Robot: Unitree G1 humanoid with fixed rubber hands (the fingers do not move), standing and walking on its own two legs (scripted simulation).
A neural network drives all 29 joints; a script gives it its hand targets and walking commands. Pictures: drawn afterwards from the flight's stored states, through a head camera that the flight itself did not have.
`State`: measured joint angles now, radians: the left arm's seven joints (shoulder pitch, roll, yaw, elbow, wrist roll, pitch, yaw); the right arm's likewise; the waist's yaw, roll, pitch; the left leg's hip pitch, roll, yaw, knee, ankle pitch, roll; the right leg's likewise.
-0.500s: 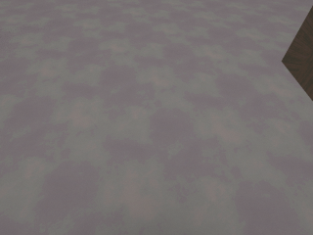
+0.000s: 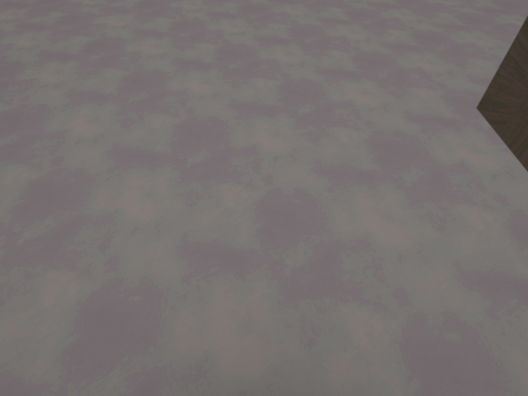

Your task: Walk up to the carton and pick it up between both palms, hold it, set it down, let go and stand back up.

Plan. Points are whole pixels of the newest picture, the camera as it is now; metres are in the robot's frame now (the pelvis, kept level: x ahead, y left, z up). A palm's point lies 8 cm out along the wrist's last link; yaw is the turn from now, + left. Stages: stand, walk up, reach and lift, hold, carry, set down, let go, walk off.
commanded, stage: stand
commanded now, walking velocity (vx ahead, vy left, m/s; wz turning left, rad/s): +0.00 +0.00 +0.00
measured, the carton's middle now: out of the picture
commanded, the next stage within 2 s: none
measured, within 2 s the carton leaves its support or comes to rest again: neither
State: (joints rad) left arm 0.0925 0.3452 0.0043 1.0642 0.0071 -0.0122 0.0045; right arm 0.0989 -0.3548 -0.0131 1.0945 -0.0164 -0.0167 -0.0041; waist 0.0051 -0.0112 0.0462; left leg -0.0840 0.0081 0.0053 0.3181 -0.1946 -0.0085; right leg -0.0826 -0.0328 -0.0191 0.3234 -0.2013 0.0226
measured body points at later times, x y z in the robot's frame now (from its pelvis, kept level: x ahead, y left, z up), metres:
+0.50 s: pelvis +0.00 +0.00 +0.00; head +0.01 +0.00 +0.45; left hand +0.08 +0.30 -0.13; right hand +0.08 -0.32 -0.12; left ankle -0.01 +0.12 -0.75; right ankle -0.02 -0.13 -0.75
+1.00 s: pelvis +0.00 +0.00 +0.00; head +0.01 +0.00 +0.45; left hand +0.09 +0.29 -0.13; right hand +0.07 -0.32 -0.12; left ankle -0.01 +0.12 -0.75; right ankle -0.02 -0.13 -0.75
